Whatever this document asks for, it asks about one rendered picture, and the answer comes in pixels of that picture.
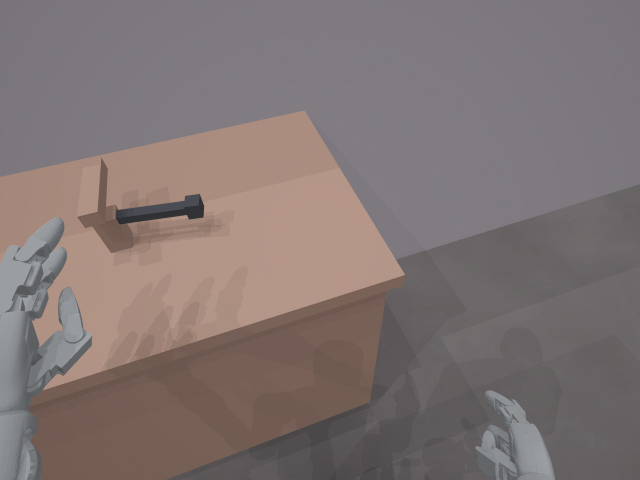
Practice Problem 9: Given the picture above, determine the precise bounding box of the robot left forearm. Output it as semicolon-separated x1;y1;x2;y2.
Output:
0;410;42;480

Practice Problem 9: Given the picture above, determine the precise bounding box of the robot left hand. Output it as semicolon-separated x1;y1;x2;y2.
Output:
0;217;92;412

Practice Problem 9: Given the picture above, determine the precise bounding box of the robot right hand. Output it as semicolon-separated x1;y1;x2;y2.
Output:
475;390;555;480

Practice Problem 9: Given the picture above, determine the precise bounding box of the counter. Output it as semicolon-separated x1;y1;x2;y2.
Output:
0;111;405;480

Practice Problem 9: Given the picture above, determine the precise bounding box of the tap lever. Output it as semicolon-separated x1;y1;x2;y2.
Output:
116;194;204;224

